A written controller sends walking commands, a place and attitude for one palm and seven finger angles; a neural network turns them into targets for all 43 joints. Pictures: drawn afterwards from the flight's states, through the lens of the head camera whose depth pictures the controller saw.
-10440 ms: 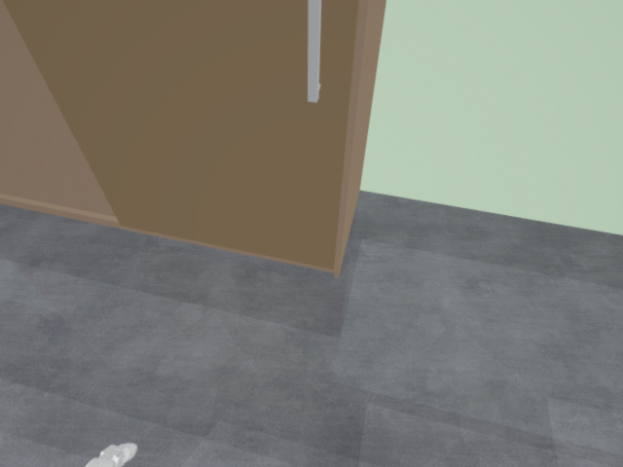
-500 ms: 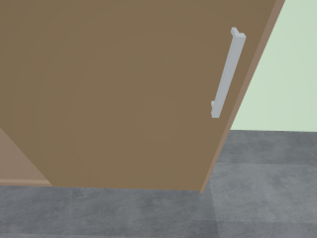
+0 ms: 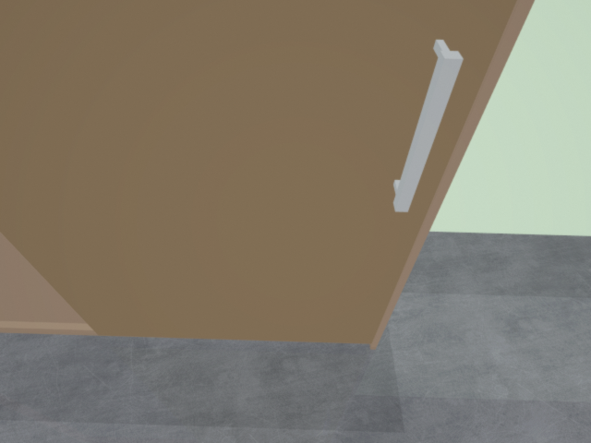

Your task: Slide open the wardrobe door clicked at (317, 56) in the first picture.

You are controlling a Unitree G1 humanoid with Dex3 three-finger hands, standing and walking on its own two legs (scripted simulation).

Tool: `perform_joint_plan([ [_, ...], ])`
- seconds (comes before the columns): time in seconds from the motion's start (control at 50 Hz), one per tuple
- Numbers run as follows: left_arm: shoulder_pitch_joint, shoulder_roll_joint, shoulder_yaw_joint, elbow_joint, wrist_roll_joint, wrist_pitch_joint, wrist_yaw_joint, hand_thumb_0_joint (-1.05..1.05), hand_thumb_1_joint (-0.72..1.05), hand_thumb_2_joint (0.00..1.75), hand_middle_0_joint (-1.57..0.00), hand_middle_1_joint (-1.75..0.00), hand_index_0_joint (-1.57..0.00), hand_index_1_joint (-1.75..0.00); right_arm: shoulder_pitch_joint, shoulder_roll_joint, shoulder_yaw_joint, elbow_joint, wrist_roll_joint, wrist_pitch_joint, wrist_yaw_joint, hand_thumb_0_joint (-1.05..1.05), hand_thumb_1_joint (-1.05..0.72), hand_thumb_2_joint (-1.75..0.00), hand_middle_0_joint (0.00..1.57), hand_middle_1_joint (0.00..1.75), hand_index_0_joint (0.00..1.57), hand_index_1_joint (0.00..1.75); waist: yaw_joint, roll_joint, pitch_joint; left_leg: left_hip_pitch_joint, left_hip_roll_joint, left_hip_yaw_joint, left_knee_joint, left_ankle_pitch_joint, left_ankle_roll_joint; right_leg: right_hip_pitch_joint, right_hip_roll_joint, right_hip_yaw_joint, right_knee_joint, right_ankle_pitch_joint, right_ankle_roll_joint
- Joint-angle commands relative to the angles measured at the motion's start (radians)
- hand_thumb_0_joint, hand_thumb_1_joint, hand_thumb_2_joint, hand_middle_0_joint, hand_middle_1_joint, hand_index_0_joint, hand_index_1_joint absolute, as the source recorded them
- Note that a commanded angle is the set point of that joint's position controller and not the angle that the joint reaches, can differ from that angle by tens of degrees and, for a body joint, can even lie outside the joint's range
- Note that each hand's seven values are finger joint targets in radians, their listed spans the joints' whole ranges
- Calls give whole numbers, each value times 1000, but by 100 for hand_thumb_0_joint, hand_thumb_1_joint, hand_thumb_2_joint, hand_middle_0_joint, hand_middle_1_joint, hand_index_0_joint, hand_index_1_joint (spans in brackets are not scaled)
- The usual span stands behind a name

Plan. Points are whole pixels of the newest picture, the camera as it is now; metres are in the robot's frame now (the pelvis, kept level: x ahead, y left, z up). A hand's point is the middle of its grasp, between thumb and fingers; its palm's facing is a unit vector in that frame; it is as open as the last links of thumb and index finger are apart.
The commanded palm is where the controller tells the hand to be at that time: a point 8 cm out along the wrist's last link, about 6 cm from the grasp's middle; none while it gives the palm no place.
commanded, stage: look again from close up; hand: right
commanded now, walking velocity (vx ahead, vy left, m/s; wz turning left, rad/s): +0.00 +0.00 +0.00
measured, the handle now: (418, 136) +0.53 -0.16 +0.15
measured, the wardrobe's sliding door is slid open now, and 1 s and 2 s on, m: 0.00 0.00 0.00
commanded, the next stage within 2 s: raise the hand with hooked fingers in 0.62 s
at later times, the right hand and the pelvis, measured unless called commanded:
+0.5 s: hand out of the picture +0.00 -0.15 -0.18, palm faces +0.03 +0.98 -0.17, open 7.3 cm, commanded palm none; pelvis +0.01 +0.02 +0.00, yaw +0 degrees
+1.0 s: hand (430, 359) +0.23 -0.15 +0.04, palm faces +0.11 +0.99 -0.01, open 7.8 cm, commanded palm +0.12 -0.22 -0.03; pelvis -0.01 +0.02 -0.02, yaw -1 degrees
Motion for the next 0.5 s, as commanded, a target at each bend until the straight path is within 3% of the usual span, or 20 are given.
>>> perform_joint_plan([
  [0.0, 59, 88, 13, -15, -2, -12, 10, 0, 90, 90, -20, -30, -20, -30, 60, -96, -19, -24, -2, -13, -10, 0, -90, -90, 20, 30, 20, 30, 3, -13, 50, 26, 57, -91, -81, 38, 46, -73, -109, 118, -124, 34, 5],
  [0.34, 50, 83, 13, 10, -2, -10, 10, 0, 90, 90, -20, -30, -20, -30, 52, -103, -21, -25, -2, -17, -11, 0, -90, -90, 20, 30, 20, 30, 0, 8, 27, 55, 58, -96, -94, 90, 50, -44, -113, 103, -111, 85, 12],
  [0.48, 48, 81, 11, 16, -2, -9, 11, 0, 90, 90, -20, -30, -20, -30, 47, -103, -23, -25, 0, -15, -11, 0, -90, -90, 20, 30, 20, 30, -3, -13, 47, 52, 57, -93, -99, 80, 50, -54, -114, 102, -119, 83, 16],
])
